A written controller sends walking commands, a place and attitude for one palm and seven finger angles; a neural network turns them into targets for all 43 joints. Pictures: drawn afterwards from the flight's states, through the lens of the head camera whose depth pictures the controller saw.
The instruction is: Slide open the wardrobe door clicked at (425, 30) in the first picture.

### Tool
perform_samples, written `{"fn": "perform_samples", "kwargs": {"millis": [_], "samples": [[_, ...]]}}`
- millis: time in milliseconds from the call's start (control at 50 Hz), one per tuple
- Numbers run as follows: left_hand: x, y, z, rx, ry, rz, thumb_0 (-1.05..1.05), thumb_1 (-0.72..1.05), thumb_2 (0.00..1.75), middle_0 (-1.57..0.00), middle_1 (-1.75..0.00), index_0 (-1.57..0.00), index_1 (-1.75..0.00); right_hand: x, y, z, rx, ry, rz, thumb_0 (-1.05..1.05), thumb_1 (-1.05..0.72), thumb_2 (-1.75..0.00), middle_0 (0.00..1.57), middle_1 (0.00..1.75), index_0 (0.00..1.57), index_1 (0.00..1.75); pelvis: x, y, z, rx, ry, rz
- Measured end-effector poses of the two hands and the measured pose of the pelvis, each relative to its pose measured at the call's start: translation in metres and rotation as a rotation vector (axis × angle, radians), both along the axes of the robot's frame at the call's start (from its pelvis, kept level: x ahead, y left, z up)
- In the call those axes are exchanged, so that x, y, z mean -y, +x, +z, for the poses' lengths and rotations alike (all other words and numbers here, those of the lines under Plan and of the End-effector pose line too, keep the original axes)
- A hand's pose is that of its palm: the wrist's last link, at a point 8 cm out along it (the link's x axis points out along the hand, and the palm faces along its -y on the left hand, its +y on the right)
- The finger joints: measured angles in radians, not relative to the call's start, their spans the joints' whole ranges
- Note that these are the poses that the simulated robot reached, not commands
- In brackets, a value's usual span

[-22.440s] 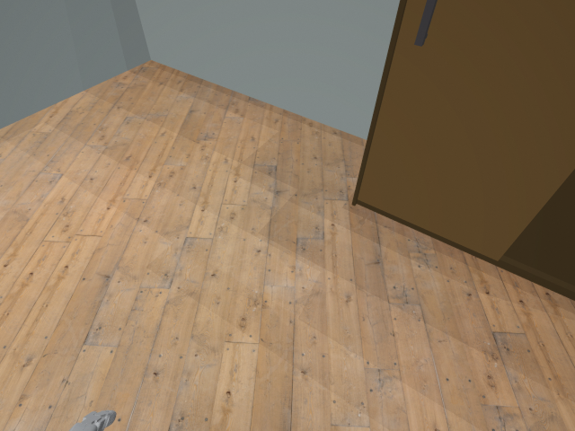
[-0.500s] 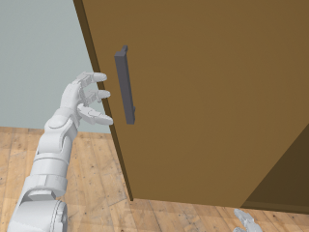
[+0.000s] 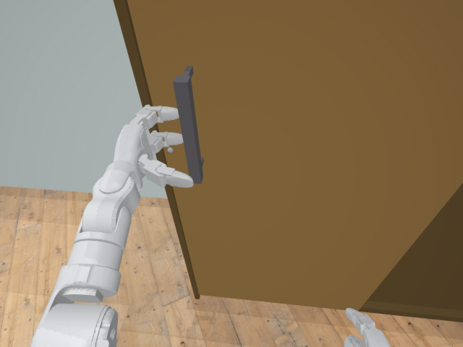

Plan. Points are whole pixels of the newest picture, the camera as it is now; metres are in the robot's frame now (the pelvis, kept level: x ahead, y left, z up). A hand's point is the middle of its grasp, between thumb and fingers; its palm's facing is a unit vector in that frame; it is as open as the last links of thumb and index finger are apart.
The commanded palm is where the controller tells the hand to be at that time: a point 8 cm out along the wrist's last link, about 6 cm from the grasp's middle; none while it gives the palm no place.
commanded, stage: feel for the door with the fingertips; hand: left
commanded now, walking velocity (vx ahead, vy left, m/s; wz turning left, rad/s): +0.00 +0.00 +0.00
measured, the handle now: (193, 129) +0.46 +0.10 +0.16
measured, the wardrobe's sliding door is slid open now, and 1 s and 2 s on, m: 0.00 0.00 0.00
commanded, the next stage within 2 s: slide the fingers in behind the handle in 0.42 s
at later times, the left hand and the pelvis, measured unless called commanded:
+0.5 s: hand (172, 138) +0.42 +0.13 +0.17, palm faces -0.05 -1.00 +0.00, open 13.9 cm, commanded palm +0.40 +0.18 +0.17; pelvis +0.01 +0.00 +0.00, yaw -1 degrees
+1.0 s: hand (171, 151) +0.38 +0.12 +0.17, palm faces -0.08 -1.00 +0.00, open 14.0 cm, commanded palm +0.38 +0.17 +0.17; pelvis +0.01 +0.01 +0.00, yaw +0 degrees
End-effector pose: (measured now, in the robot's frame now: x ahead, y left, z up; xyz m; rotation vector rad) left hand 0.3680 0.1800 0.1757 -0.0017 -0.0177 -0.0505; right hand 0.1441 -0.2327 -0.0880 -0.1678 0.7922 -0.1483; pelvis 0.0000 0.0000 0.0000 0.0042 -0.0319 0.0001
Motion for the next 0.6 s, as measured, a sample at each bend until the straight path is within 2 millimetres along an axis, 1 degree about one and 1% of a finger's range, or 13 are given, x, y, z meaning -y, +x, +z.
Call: {"fn": "perform_samples", "kwargs": {"millis": [120, 280, 380, 480, 600], "samples": [[-0.002, 0.014, 0.000, -0.017, 0.015, 0.007, -0.02, -0.50, 0.30, -0.30, -1.21, -0.30, -1.20, 0.007, -0.010, -0.005, -0.040, -0.013, -0.013, 0.02, -0.91, -0.90, 0.20, 0.30, 0.20, 0.30, 0.002, -0.002, 0.000, -0.013, -0.002, 0.005], [0.006, 0.030, -0.001, -0.015, -0.005, -0.015, -0.02, -0.50, 0.30, -0.30, -1.21, -0.30, -1.20, 0.014, -0.028, -0.014, -0.093, -0.010, -0.052, 0.02, -0.91, -0.90, 0.20, 0.30, 0.20, 0.30, 0.001, 0.003, 0.000, -0.033, 0.001, -0.003], [0.000, 0.037, -0.003, -0.006, -0.012, 0.000, -0.02, -0.50, 0.30, -0.31, -1.21, -0.30, -1.20, 0.017, -0.037, -0.015, -0.115, -0.011, -0.077, 0.02, -0.91, -0.90, 0.20, 0.30, 0.20, 0.30, 0.002, 0.008, -0.001, -0.040, 0.003, -0.016], [-0.003, 0.037, -0.003, 0.004, 0.000, -0.002, -0.02, -0.50, 0.30, -0.32, -1.22, -0.31, -1.21, 0.019, -0.038, -0.015, -0.120, -0.012, -0.087, 0.02, -0.91, -0.90, 0.20, 0.30, 0.20, 0.30, 0.000, 0.011, -0.001, -0.041, 0.002, -0.019], [-0.007, 0.035, -0.004, 0.007, -0.001, -0.002, -0.02, -0.50, 0.30, -0.31, -1.21, -0.30, -1.21, 0.018, -0.029, -0.013, -0.102, -0.014, -0.080, 0.02, -0.91, -0.90, 0.20, 0.30, 0.20, 0.30, -0.002, 0.013, -0.001, -0.042, 0.002, -0.018]]}}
